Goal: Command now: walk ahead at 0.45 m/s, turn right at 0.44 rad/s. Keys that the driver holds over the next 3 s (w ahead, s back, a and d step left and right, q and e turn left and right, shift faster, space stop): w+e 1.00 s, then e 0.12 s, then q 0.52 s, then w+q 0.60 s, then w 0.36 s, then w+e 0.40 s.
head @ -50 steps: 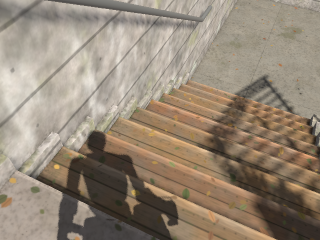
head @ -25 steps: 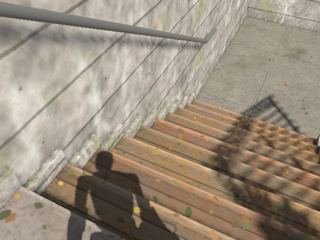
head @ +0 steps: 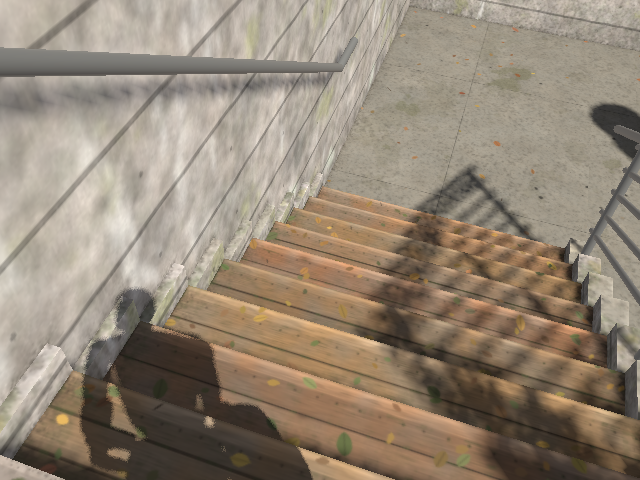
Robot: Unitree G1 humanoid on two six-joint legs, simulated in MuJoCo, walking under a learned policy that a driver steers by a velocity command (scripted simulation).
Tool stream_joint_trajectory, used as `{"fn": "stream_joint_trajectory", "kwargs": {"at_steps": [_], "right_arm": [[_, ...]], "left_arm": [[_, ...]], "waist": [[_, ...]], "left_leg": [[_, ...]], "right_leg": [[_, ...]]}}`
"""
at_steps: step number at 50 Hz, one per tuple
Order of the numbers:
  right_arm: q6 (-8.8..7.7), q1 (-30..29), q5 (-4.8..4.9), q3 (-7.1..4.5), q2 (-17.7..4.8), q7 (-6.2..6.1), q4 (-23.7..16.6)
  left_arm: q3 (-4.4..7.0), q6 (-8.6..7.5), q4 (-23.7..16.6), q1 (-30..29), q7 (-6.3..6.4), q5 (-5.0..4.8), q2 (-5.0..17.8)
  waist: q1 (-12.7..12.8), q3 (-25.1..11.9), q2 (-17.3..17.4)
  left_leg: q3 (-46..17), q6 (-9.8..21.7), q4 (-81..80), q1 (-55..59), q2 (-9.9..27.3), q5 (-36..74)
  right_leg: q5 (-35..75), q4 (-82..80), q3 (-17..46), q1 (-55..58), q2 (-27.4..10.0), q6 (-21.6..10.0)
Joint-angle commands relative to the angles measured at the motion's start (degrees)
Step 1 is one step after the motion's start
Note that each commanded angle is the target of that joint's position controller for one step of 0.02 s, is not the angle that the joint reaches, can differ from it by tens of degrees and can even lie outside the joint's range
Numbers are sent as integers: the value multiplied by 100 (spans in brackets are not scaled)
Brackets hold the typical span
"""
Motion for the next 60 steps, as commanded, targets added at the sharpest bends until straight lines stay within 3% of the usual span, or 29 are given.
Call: {"fn": "stream_joint_trajectory", "kwargs": {"at_steps": [1,4,5,6,7,9,10,11,12,13,16,21,25,27,29,33,35,36,37,38,40,42,43,45,48,52,55,57,60], "right_arm": [[-82,46,55,-62,-727,-61,-231],[-92,-185,8,-110,-936,-66,-334],[-226,272,-1113,73,-1014,260,-128],[-111,-907,26,-252,-1343,13,-469],[-12,-710,188,-233,-1376,-53,-565],[197,-504,71,-243,-1131,-109,-537],[190,-162,-111,-198,-502,-50,-741],[137,-554,-50,-241,-826,46,-1069],[-97,-892,-603,-49,-597,388,-1325],[-156,-1136,-501,-94,-706,355,-1303],[90,-978,-434,57,-602,176,-1360],[198,-1707,-351,293,-425,256,-1831],[88,-2671,-481,275,-639,399,-1899],[92,-2685,-540,352,-299,481,-2026],[181,-2297,-479,340,-327,575,-2181],[258,-1990,-383,218,-774,405,-1986],[86,551,-348,-147,-1428,419,-1041],[24,1622,-501,-216,-1580,554,-961],[69,1044,-543,-270,-1891,782,-1148],[169,130,-605,-356,-1965,726,-1348],[45,-1089,-488,77,-647,614,-1524],[-170,-848,-480,233,-24,444,-1124],[-354,-838,-392,227,-62,278,-1051],[-541,-380,-553,252,-313,122,-790],[-384,125,-702,168,-895,234,-314],[-283,678,-598,326,-186,40,148],[-350,716,-551,556,241,-122,47],[-359,480,-679,484,-274,43,29],[-344,583,-432,205,-1010,96,118]], "left_arm": [[-113,-6,-690,-916,-63,0,-53],[-57,56,-642,-464,-36,18,221],[-76,-310,-353,655,-203,127,154],[96,-53,-347,610,-9,-27,648],[96,-6,-314,683,60,35,690],[286,-78,-270,1574,193,61,1030],[258,-123,-464,1208,167,-57,1262],[308,-117,-460,1412,136,-232,1336],[197,-750,-103,1991,-82,322,744],[175,-916,129,1411,-187,347,429],[2,-1008,17,592,-171,350,38],[53,-940,174,1660,-76,491,718],[-171,-936,658,3466,315,291,-102],[-348,-732,191,2569,174,345,-117],[-317,-659,-197,1879,-30,410,300],[-301,-665,-137,2632,-48,99,553],[-416,-576,-322,2401,-427,342,518],[-565,-633,-123,3692,-551,82,-508],[-526,-589,-396,3998,-576,-60,-24],[-436,-494,-920,2905,-496,44,396],[-576,-316,-882,2163,-254,221,132],[-610,-176,-788,2014,-347,258,-196],[-622,-150,-690,2184,-449,469,-228],[-452,-214,-569,1623,-586,363,96],[-354,-305,-471,1512,-556,372,110],[-442,-410,-669,529,-351,410,123],[-516,-357,-756,-121,-517,382,77],[-452,-241,-857,-291,-610,364,173],[-320,-98,-1018,-880,-458,432,519]], "waist": [[-11,704,786],[181,265,935],[785,9,833],[832,-41,1253],[683,-203,919],[1098,-543,-58],[309,-713,-1014],[689,-1009,-813],[928,-58,-490],[596,247,470],[12,276,122],[127,-329,-49],[1036,30,-21],[652,-111,-56],[339,198,-151],[538,724,-64],[-409,-303,203],[-15,-2179,1670],[-130,-2613,1221],[-296,-1530,826],[309,-239,-570],[671,792,287],[606,588,443],[38,535,505],[257,212,375],[-252,277,188],[-204,429,296],[-82,610,399],[-321,1213,409]], "left_leg": [[-85,-54,-285,-757,1177,3426],[403,-11,540,-1044,1177,5130],[86,173,669,-1936,1682,5876],[451,71,1416,-466,1315,6193],[393,143,2371,-268,1402,6569],[382,-75,5788,-1594,1095,3344],[-253,-198,7251,-3501,140,-1678],[-1062,-345,7424,-4545,-18,-1346],[-2196,-125,7891,-5450,323,-932],[-1990,-71,7371,-5310,478,-611],[-1581,-61,5856,-4259,868,596],[-864,-574,4955,-3831,693,1445],[-1668,-613,3229,-6942,899,2868],[-878,-184,2164,-3201,732,4953],[-563,-308,2751,-1140,524,3942],[-890,-259,-397,-1778,609,3038],[-841,404,370,1312,1226,3684],[-1501,1916,3248,4184,2417,7997],[-2922,2633,2817,4377,3465,7307],[-3553,2383,1909,3149,3687,4618],[-1980,1270,901,-256,2617,1120],[-1373,976,365,-2863,1864,1195],[-993,892,451,-3001,1513,703],[-531,1065,336,-3323,1418,264],[-1244,1191,854,-1855,2163,1646],[-1039,892,1448,656,2235,2121],[-23,494,1925,-1039,1622,1912],[371,356,1586,-3333,1442,661],[-279,263,2206,-1664,1926,275]], "right_leg": [[442,-929,-660,244,219,88],[558,-573,-1168,1660,591,-107],[343,-210,151,2745,129,-135],[-1127,-931,-892,1893,754,-344],[-1314,-1229,-1032,2155,890,-500],[-787,-2528,688,3680,-107,-1160],[2167,-2234,2984,4693,-1358,-1698],[1339,-3098,3947,4967,-1705,-2519],[264,-3008,3698,4352,-1632,-1944],[453,-2811,2858,3662,-1386,-1707],[166,-3071,1764,1408,-462,-1308],[1699,-2130,1607,1001,111,-822],[-7,-772,2644,3679,-95,-955],[-1568,-772,1678,25,652,-771],[-2523,-943,1865,-1989,660,-922],[-2069,644,3091,937,588,-903],[-618,3254,2540,-84,881,-402],[-4274,6771,1582,-2180,1494,-26],[-4293,8000,1382,-3563,1436,70],[-3563,8220,1103,-4555,858,388],[-1202,5988,1187,-3552,-205,237],[-383,4869,746,-2380,-768,38],[250,3790,600,-2191,-765,-25],[1806,1853,279,-1479,-657,28],[1841,2065,1079,-2575,-626,-122],[2704,14,1410,-4367,-819,12],[3911,-734,333,-2347,-943,157],[3942,-515,-336,514,-537,122],[2923,-2183,-55,-341,-508,210]]}}
Next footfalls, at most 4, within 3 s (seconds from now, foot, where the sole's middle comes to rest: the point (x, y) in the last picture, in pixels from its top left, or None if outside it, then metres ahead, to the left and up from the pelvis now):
0.18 right None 0.17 -0.07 -0.78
0.70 left None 0.50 0.04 -0.95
1.32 right None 0.62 -0.38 -1.13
1.76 left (356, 433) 0.76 -0.13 -1.13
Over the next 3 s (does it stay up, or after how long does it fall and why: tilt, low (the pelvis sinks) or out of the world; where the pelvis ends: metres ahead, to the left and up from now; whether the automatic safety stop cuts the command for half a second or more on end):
stays up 1.26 -0.20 -0.71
